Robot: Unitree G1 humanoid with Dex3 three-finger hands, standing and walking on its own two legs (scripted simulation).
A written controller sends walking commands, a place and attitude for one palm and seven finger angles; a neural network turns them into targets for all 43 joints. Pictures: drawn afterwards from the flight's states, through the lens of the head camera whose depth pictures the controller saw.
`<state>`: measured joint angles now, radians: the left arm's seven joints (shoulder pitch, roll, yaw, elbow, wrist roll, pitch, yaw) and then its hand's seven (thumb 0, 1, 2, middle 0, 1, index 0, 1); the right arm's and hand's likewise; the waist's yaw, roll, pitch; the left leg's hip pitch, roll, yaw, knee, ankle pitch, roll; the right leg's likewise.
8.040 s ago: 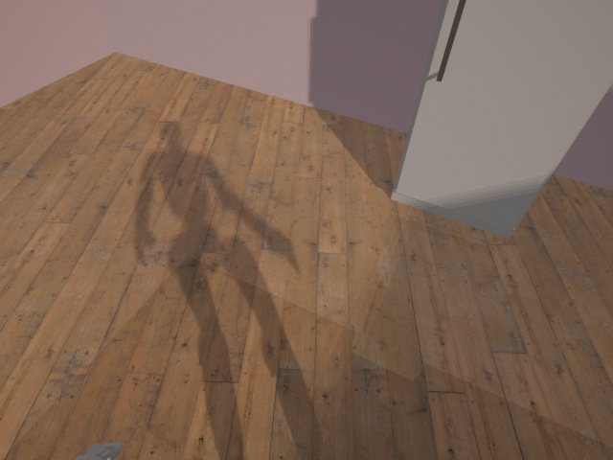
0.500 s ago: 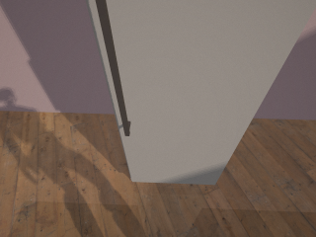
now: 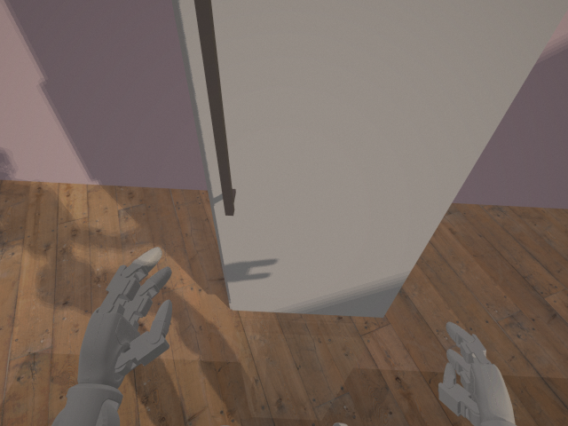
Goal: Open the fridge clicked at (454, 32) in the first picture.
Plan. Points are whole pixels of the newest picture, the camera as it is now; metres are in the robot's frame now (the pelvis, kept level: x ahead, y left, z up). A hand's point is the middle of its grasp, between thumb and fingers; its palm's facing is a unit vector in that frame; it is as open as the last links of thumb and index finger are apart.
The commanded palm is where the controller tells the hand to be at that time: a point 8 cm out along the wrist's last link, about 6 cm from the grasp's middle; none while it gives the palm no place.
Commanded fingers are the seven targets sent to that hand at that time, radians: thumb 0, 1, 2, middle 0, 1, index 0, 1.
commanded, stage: raise the hand to about handle height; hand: left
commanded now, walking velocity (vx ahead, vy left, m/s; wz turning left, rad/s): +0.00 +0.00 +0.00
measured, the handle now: (218, 96) +0.54 +0.13 +0.19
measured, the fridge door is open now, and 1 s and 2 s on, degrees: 0 0 0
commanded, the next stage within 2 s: move the hooked fingers beside the handle in 1.78 s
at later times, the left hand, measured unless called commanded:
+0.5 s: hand (118, 332) +0.23 +0.22 +0.04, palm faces +0.01 -1.00 -0.05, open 11.0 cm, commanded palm +0.19 +0.28 +0.05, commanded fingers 0.00 -0.08 0.48 -0.27 -0.93 -0.27 -0.93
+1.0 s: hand (75, 289) +0.26 +0.27 +0.09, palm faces +0.05 -1.00 -0.06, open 13.6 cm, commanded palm +0.23 +0.32 +0.10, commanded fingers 0.00 -0.50 0.30 -0.30 -1.20 -0.30 -1.20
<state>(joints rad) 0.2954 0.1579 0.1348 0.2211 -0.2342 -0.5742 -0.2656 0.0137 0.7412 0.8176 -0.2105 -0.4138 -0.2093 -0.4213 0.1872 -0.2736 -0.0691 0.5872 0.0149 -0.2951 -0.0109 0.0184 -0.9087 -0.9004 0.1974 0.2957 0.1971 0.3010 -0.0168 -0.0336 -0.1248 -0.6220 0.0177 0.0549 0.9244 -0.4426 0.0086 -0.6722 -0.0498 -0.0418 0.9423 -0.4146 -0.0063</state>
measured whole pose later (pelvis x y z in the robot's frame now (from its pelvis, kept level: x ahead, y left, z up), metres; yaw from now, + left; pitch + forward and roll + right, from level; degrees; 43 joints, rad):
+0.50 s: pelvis +0.00 +0.02 -0.01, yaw +1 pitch +11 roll -2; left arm 0.34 0.27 0.23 -0.01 -0.30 -0.26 -0.30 0.01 0.15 0.57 -0.26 -0.78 -0.26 -0.79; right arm 0.29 -0.19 0.06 0.55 0.03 -0.21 -0.06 0.02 -0.90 -0.90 0.20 0.30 0.20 0.30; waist -0.01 0.03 -0.10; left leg -0.73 0.03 0.01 1.03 -0.50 0.02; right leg -0.72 -0.04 -0.09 0.97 -0.43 0.01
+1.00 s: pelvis +0.02 +0.02 +0.01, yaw +2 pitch +8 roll -2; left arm 0.18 0.35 0.35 0.13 -0.35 -0.22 -0.41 0.00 -0.42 0.33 -0.30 -1.15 -0.30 -1.15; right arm 0.25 -0.25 0.05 0.54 0.04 -0.24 -0.07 0.02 -0.90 -0.90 0.20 0.30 0.20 0.30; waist 0.01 0.03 -0.09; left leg -0.56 0.03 0.00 0.89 -0.46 0.02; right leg -0.55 -0.04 -0.09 0.82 -0.40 0.01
